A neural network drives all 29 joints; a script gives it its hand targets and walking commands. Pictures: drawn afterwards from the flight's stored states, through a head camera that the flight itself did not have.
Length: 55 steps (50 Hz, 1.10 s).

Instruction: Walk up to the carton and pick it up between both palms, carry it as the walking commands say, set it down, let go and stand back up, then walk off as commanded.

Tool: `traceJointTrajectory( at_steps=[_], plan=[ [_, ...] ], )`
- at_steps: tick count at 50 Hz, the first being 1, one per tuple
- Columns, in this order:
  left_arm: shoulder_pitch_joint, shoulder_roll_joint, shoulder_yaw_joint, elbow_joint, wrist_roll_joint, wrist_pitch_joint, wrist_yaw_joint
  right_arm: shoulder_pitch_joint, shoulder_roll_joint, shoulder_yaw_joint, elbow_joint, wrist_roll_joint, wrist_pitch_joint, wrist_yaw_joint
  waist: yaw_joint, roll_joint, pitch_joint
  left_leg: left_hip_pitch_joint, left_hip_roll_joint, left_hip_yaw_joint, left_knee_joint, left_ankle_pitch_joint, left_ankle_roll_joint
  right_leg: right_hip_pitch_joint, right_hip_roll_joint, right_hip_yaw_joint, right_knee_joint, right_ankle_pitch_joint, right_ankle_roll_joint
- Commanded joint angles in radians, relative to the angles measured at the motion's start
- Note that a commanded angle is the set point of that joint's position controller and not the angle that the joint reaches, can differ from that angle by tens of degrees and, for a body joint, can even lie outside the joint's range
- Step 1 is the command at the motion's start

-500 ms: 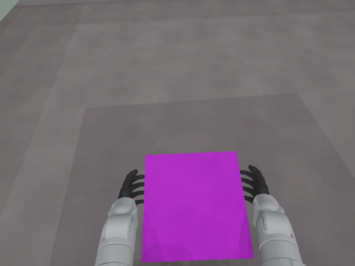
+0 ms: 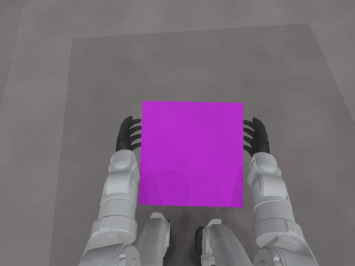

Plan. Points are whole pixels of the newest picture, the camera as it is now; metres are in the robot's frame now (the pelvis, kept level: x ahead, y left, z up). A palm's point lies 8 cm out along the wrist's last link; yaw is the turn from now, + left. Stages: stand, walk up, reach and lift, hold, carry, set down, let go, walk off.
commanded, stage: set down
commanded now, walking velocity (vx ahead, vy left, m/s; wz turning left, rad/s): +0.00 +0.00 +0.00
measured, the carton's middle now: (190, 151) +0.39 +0.01 -0.14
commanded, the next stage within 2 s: none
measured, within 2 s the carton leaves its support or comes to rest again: neither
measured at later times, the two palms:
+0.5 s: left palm (132, 146) +0.40 +0.17 -0.14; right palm (244, 148) +0.40 -0.14 -0.14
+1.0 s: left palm (136, 146) +0.43 +0.17 -0.23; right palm (234, 148) +0.43 -0.14 -0.23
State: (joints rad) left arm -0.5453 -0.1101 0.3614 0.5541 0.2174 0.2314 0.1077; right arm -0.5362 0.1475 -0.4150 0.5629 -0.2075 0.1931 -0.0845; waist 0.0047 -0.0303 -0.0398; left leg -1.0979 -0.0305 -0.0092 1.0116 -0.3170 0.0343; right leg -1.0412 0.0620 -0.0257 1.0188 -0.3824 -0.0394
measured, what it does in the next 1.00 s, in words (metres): lowers itself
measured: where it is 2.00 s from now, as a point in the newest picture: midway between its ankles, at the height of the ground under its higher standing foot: (182, 256)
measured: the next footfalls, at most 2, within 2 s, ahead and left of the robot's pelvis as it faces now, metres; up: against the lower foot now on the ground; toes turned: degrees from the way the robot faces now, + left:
none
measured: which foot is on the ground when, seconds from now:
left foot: down 0.00-1.00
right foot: down 0.00-1.00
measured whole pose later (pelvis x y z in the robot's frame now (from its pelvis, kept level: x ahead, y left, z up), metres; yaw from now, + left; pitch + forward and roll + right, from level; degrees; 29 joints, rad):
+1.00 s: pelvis -0.03 +0.02 -0.16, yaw -1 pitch +41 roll -3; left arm -0.88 -0.06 0.37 0.57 0.17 0.33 0.22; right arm -0.90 -0.01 -0.44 0.66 -0.16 0.31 -0.04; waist 0.00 0.00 -0.15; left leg -1.88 -0.04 0.04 1.61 -0.45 0.08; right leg -1.82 0.04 -0.02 1.64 -0.54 0.00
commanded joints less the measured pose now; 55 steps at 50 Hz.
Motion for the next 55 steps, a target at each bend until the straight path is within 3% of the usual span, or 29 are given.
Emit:
traceJointTrajectory(
  at_steps=[1,6,7,8,10,13,14,15,16,17,18,19,23,25,27,30,31,33,34,37,39,40,41,45,47,48,50,52,55],
  plan=[
    [-0.627,-0.957,-0.609,-0.02,-0.104,0.001,-0.288,-0.578,0.882,0.599,0.043,0.076,0.035,0.29,-0.011,0.1,-0.834,0.49,-0.073,-0.089,-0.046,0.125,-0.015,0.194,0.051,0.136,-0.092,0.101,-0.005],
    [-0.675,-0.986,-0.58,-0.008,-0.116,0.042,-0.291,-0.713,0.921,0.616,0.014,0.113,0.075,0.327,0.023,0.05,-0.924,0.451,-0.077,-0.072,0.014,0.088,-0.015,0.127,0.064,0.106,-0.016,0.059,0.006],
    [-0.777,-0.984,-0.608,-0.065,-0.138,0.04,-0.291,-0.688,0.893,0.572,0.061,0.09,0.077,0.333,-0.034,0.073,-0.924,0.431,-0.079,-0.085,0.02,0.076,-0.021,0.087,0.064,0.098,0.005,0.058,-0.003],
    [-0.71,-0.962,-0.567,-0.022,-0.111,0.047,-0.289,-0.721,0.898,0.597,0.038,0.093,0.077,0.331,0.017,0.048,-0.91,0.406,-0.079,-0.073,0.049,0.117,-0.017,0.078,0.064,0.104,0.017,0.08,-0.001],
    [-0.693,-0.984,-0.532,0.052,-0.109,0.062,-0.292,-0.691,0.891,0.508,0.096,0.064,0.094,0.331,-0.042,0.027,-0.815,0.393,-0.077,-0.1,0.036,0.081,-0.014,0.009,0.061,0.095,0.023,0.04,0.002],
    [-0.712,-0.992,-0.507,0.068,-0.093,0.065,-0.294,-0.703,0.897,0.51,0.097,0.053,0.095,0.341,-0.018,0.042,-0.852,0.333,-0.087,-0.069,0.091,0.099,-0.02,-0.035,0.066,0.1,0.05,0.054,0.001],
    [-0.694,-0.98,-0.511,0.065,-0.104,0.064,-0.291,-0.771,0.891,0.552,0.038,0.095,0.087,0.347,0.025,0.031,-0.922,0.401,-0.08,-0.096,0.099,0.124,-0.015,-0.065,0.069,0.081,0.084,0.055,0.008],
    [-0.743,-0.976,-0.548,0.017,-0.117,0.059,-0.284,-0.696,0.871,0.506,0.111,0.064,0.09,0.353,-0.033,0.05,-0.932,0.393,-0.074,-0.097,0.107,0.174,-0.031,-0.093,0.07,0.073,0.094,0.118,0.002],
    [-0.743,-1.022,-0.561,0.004,-0.126,0.056,-0.282,-0.749,0.866,0.549,0.053,0.085,0.079,0.354,-0.01,0.069,-0.966,0.416,-0.088,-0.09,0.125,0.24,-0.03,-0.114,0.076,0.07,0.109,0.14,0.004],
    [-0.738,-1.02,-0.577,0.0,-0.138,0.057,-0.282,-0.731,0.867,0.541,0.059,0.083,0.082,0.355,-0.047,0.068,-0.987,0.398,-0.091,-0.088,0.135,0.224,-0.035,-0.109,0.079,0.065,0.114,0.14,0.003],
    [-0.766,-0.978,-0.562,-0.024,-0.137,0.052,-0.273,-0.762,0.862,0.546,0.078,0.09,0.083,0.36,-0.001,0.036,-0.995,0.391,-0.088,-0.097,0.15,0.235,-0.039,-0.159,0.084,0.057,0.14,0.131,0.006],
    [-0.759,-0.996,-0.585,-0.009,-0.157,0.045,-0.267,-0.756,0.851,0.548,0.047,0.113,0.071,0.356,-0.038,0.061,-1.007,0.422,-0.085,-0.101,0.163,0.29,-0.036,-0.175,0.085,0.055,0.15,0.169,0.009],
    [-0.701,-1.024,-0.635,-0.012,-0.175,0.042,-0.239,-0.782,0.848,0.587,-0.006,0.136,0.055,0.35,-0.02,0.074,-1.135,0.491,-0.086,-0.133,0.211,0.378,-0.045,-0.251,0.09,0.047,0.212,0.184,0.017],
    [-0.761,-1.021,-0.654,-0.045,-0.177,0.042,-0.232,-0.734,0.82,0.565,0.045,0.107,0.069,0.351,-0.065,0.071,-1.137,0.441,-0.085,-0.137,0.248,0.387,-0.053,-0.301,0.087,0.042,0.237,0.185,0.014],
    [-0.751,-0.977,-0.629,-0.012,-0.153,0.047,-0.227,-0.749,0.808,0.533,0.053,0.112,0.067,0.355,-0.029,0.088,-1.091,0.339,-0.098,-0.1,0.26,0.325,-0.059,-0.31,0.092,0.047,0.245,0.182,0.014],
    [-0.775,-0.971,-0.654,-0.058,-0.174,0.047,-0.214,-0.79,0.795,0.56,0.039,0.136,0.068,0.361,-0.032,0.077,-1.151,0.411,-0.082,-0.135,0.271,0.338,-0.059,-0.379,0.091,0.032,0.283,0.138,0.024],
    [-0.819,-0.972,-0.656,-0.066,-0.181,0.045,-0.22,-0.769,0.779,0.534,0.071,0.123,0.077,0.356,-0.07,0.064,-1.126,0.325,-0.094,-0.106,0.288,0.307,-0.059,-0.347,0.089,0.04,0.27,0.16,0.018],
    [-0.867,-0.924,-0.668,-0.099,-0.199,0.037,-0.216,-0.817,0.843,0.583,0.03,0.158,0.074,0.346,-0.018,0.049,-1.227,0.321,-0.101,-0.096,0.325,0.32,-0.051,-0.293,0.094,0.044,0.309,0.19,0.027],
    [-0.832,-0.949,-0.665,-0.059,-0.192,0.043,-0.212,-0.831,0.787,0.555,0.04,0.151,0.069,0.346,-0.039,0.07,-1.173,0.282,-0.102,-0.09,0.323,0.312,-0.056,-0.33,0.094,0.035,0.317,0.177,0.02],
    [-0.847,-0.931,-0.631,-0.025,-0.18,0.047,-0.218,-0.902,0.779,0.577,0.017,0.17,0.067,0.333,-0.004,0.089,-1.171,0.202,-0.109,-0.069,0.365,0.28,-0.049,-0.358,0.091,0.044,0.351,0.157,0.026],
    [-0.864,-0.929,-0.639,-0.028,-0.193,0.046,-0.219,-0.898,0.795,0.59,0.004,0.174,0.071,0.324,-0.023,0.034,-1.237,0.217,-0.112,-0.085,0.382,0.297,-0.041,-0.334,0.094,0.023,0.367,0.181,0.034],
    [-0.9,-0.94,-0.663,-0.059,-0.21,0.047,-0.213,-0.947,0.784,0.615,-0.02,0.191,0.066,0.326,0.007,0.068,-1.279,0.232,-0.108,-0.081,0.397,0.292,-0.045,-0.366,0.095,0.032,0.389,0.161,0.026],
    [-0.91,-0.933,-0.657,-0.049,-0.223,0.055,-0.214,-0.949,0.765,0.595,-0.002,0.191,0.075,0.325,-0.032,0.064,-1.233,0.236,-0.11,-0.091,0.396,0.271,-0.045,-0.411,0.094,0.021,0.392,0.13,0.031],
    [-0.945,-0.919,-0.601,0.013,-0.194,0.076,-0.211,-0.989,0.762,0.544,0.047,0.172,0.09,0.325,-0.011,0.06,-1.181,0.146,-0.117,-0.069,0.425,0.179,-0.043,-0.458,0.095,0.015,0.423,0.064,0.027],
    [-0.999,-0.96,-0.628,-0.025,-0.217,0.084,-0.217,-0.971,0.75,0.537,0.063,0.161,0.098,0.322,-0.062,0.088,-1.229,0.155,-0.111,-0.075,0.438,0.17,-0.049,-0.453,0.095,0.016,0.434,0.067,0.016],
    [-0.986,-0.94,-0.617,-0.006,-0.205,0.087,-0.217,-0.997,0.749,0.541,0.044,0.17,0.096,0.329,-0.037,0.085,-1.242,0.157,-0.113,-0.075,0.445,0.179,-0.05,-0.476,0.102,0.009,0.451,0.076,0.021],
    [-1.022,-0.959,-0.595,0.007,-0.213,0.099,-0.224,-1.031,0.757,0.528,0.065,0.167,0.102,0.327,-0.042,0.113,-1.239,0.157,-0.118,-0.072,0.463,0.165,-0.051,-0.5,0.098,0.008,0.464,0.054,0.018],
    [-1.042,-0.951,-0.582,0.034,-0.225,0.102,-0.225,-1.027,0.742,0.493,0.099,0.152,0.104,0.318,-0.084,0.075,-1.211,0.119,-0.113,-0.091,0.478,0.142,-0.051,-0.541,0.095,-0.009,0.482,0.04,0.015],
    [-1.095,-0.943,-0.588,-0.007,-0.224,0.093,-0.231,-1.116,0.766,0.552,0.018,0.201,0.104,0.32,-0.027,0.108,-1.299,0.079,-0.122,-0.043,0.528,0.209,-0.046,-0.476,0.101,0.016,0.508,0.105,0.018]
  ],
)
